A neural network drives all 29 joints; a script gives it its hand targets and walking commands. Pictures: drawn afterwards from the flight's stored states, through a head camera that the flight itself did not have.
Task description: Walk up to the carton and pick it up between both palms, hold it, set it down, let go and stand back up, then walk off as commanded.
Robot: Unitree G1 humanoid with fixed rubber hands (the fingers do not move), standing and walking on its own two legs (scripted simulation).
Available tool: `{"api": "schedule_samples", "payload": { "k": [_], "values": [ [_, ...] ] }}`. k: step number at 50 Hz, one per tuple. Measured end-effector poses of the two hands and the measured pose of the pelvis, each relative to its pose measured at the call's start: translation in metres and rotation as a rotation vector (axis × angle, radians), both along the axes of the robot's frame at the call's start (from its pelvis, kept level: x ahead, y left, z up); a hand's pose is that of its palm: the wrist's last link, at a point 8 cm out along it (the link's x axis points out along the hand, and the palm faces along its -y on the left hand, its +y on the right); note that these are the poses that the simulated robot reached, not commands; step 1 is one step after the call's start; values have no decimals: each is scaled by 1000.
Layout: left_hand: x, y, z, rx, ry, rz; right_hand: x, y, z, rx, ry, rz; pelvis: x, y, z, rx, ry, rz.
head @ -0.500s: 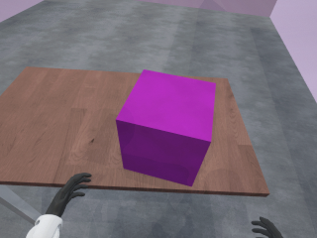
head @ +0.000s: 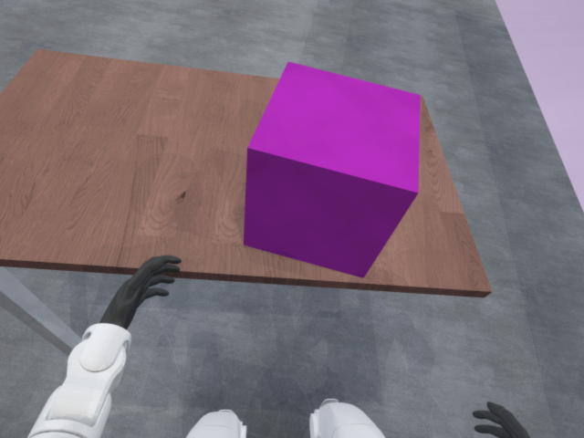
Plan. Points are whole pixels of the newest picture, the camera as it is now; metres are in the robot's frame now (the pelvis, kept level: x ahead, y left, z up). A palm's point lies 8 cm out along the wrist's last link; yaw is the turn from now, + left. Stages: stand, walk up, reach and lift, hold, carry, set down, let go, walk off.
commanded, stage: walk off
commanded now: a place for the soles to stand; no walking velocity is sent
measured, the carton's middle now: (327, 174) +0.48 -0.04 +0.05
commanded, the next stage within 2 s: none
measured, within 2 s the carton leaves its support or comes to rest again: neither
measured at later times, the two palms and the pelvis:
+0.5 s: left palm out of the picture -0.06 +0.27 -0.11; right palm out of the picture -0.06 -0.35 -0.09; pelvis -0.14 -0.02 +0.00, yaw -3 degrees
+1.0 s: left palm out of the picture -0.07 +0.37 -0.15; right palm out of the picture -0.12 -0.26 -0.03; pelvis -0.21 +0.08 +0.00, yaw -3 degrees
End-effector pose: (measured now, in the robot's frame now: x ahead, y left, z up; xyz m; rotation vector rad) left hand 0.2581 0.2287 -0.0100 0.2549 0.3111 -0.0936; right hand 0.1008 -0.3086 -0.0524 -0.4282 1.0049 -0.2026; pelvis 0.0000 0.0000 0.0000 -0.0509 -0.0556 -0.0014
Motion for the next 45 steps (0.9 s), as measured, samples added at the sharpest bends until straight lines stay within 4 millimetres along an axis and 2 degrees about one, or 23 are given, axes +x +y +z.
{"api": "schedule_samples", "payload": {
  "k": [2,4,7,10,14,17,19,21,23,29,32,35,40,42,45],
  "values": [
    [-17,13,-15,48,95,35,-14,-4,5,-22,-3,-16,-10,-1,1,-16,2,-16],
    [-47,31,-39,112,233,64,-27,-10,8,-44,7,-28,-20,-3,1,-23,13,-26],
    [-109,59,-76,203,477,106,-45,-19,5,-70,40,-37,-35,-5,-2,-20,49,-34],
    [-179,76,-103,268,701,134,-63,-25,-5,-78,75,-43,-54,-8,-6,-10,73,-43],
    [-255,74,-122,305,893,151,-96,-32,-26,-62,115,-59,-84,-15,-15,10,75,-57],
    [-294,63,-127,310,946,163,-125,-40,-41,-37,134,-79,-109,-23,-21,19,51,-66],
    [-314,53,-123,299,956,173,-142,-42,-44,-16,149,-96,-121,-27,-17,26,33,-65],
    [-325,46,-115,288,943,187,-152,-43,-44,-7,156,-103,-129,-28,-12,55,27,-59],
    [-325,44,-105,287,911,200,-157,-44,-42,0,145,-100,-136,-26,-7,68,31,-59],
    [-294,58,-90,312,762,207,-167,-39,-38,-13,114,-83,-152,-14,-5,59,46,-55],
    [-280,67,-92,304,709,195,-173,-30,-35,-30,104,-81,-160,-4,-7,46,49,-55],
    [-275,78,-98,277,682,185,-178,-15,-31,-49,98,-71,-168,12,-10,30,54,-50],
    [-286,105,-119,223,684,179,-187,22,-21,-74,61,-48,-183,42,-15,14,29,-34],
    [-295,112,-124,207,702,176,-194,36,-11,-77,52,-60,-187,49,-10,-9,23,-37],
    [-310,124,-130,196,734,162,-203,45,8,-116,49,-77,-193,59,-3,-49,25,-49]
  ]
}}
